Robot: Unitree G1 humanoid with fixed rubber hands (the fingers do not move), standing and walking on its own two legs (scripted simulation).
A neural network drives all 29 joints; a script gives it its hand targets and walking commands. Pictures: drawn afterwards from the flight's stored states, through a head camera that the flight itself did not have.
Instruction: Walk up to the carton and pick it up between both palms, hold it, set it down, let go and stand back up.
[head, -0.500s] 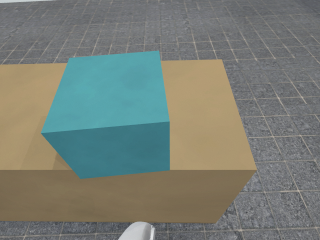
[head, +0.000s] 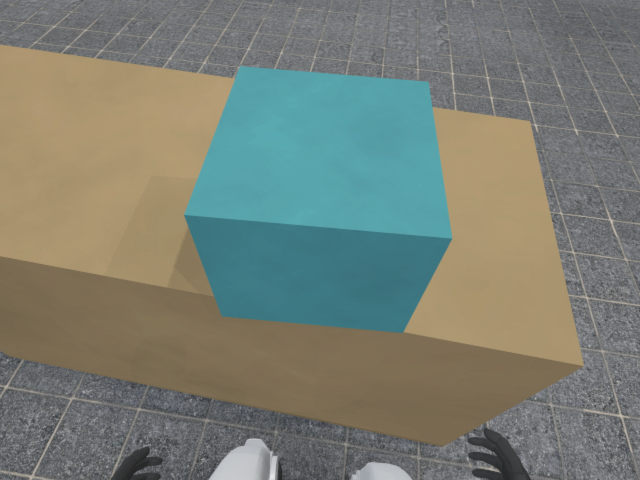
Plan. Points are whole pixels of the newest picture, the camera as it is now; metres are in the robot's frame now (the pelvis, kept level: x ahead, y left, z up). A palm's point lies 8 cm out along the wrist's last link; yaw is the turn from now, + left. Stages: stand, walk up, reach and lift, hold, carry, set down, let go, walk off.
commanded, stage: walk up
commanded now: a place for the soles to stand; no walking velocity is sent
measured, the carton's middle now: (322, 201) +0.48 +0.00 +0.05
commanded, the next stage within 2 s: none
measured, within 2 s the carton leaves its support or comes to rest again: neither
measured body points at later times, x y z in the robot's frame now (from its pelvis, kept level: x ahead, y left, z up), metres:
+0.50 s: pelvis -0.04 +0.03 +0.02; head -0.04 +0.04 +0.47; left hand +0.04 +0.27 -0.11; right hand +0.02 -0.21 -0.11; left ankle -0.02 +0.15 -0.70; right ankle -0.01 -0.11 -0.70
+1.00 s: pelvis -0.02 +0.03 +0.03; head -0.02 +0.02 +0.48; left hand +0.02 +0.27 -0.11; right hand +0.06 -0.21 -0.11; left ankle -0.02 +0.15 -0.70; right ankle -0.01 -0.11 -0.70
